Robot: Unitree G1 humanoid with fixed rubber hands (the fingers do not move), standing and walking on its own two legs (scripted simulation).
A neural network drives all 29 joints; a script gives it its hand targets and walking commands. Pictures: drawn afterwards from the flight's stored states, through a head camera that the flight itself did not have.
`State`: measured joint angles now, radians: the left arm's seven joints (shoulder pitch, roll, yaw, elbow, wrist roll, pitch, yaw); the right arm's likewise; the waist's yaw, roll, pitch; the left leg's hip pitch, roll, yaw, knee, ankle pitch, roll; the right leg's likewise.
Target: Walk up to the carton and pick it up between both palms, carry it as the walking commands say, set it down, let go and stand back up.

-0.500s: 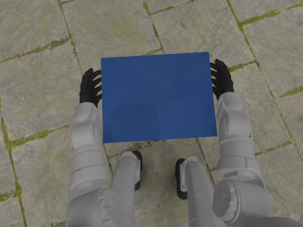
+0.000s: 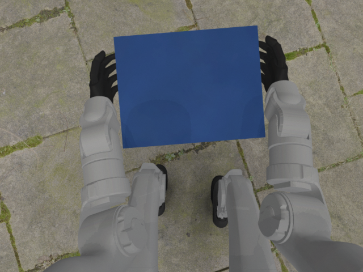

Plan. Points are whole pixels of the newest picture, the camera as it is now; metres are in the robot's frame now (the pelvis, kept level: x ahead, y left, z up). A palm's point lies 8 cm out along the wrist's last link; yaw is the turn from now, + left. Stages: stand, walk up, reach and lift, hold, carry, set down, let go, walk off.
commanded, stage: set down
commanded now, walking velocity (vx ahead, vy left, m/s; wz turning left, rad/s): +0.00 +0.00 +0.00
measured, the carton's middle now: (187, 98) +0.45 +0.03 -0.17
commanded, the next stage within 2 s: none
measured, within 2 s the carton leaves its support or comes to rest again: neither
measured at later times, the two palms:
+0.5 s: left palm (116, 92) +0.45 +0.20 -0.17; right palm (259, 77) +0.50 -0.13 -0.16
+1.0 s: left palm (126, 92) +0.47 +0.20 -0.27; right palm (247, 78) +0.53 -0.13 -0.25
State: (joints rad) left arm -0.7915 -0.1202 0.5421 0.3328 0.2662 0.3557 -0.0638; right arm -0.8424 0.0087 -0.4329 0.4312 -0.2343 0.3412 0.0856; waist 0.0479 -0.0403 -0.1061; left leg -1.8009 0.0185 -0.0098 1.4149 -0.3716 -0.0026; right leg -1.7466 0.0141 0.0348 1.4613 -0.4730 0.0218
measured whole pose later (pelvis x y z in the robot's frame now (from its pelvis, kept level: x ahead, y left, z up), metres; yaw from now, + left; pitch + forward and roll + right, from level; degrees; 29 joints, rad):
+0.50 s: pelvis -0.01 +0.00 -0.06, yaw -1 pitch +49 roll -1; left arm -0.97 -0.06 0.56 0.44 0.25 0.36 -0.02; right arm -1.03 -0.07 -0.43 0.55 -0.20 0.35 0.06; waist 0.05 -0.05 -0.11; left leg -2.08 0.02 -0.02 1.62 -0.40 0.00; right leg -2.02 0.03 0.04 1.67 -0.51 0.02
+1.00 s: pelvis -0.01 +0.00 -0.12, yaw -1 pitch +49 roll -1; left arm -1.10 0.02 0.52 0.53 0.19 0.31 0.02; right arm -1.18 -0.15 -0.40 0.63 -0.12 0.31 0.02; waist 0.05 -0.05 0.04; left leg -2.22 0.02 -0.02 1.82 -0.45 0.00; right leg -2.16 0.04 0.04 1.87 -0.57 0.03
